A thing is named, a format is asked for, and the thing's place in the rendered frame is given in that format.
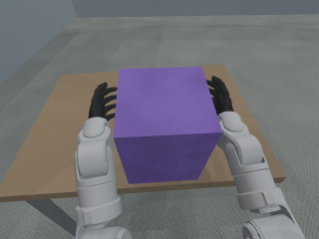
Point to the carton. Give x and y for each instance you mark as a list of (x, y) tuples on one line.
[(166, 126)]

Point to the robot right upper arm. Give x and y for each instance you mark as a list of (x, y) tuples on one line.
[(271, 227)]

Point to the right robot hand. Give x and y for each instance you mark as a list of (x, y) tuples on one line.
[(221, 100)]

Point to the robot left forearm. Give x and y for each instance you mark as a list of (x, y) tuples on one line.
[(95, 174)]

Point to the table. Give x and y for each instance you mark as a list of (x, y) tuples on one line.
[(44, 167)]

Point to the left robot hand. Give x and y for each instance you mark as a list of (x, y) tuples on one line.
[(98, 108)]

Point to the robot right forearm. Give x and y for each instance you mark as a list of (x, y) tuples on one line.
[(256, 188)]

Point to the robot left upper arm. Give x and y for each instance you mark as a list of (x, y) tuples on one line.
[(117, 232)]

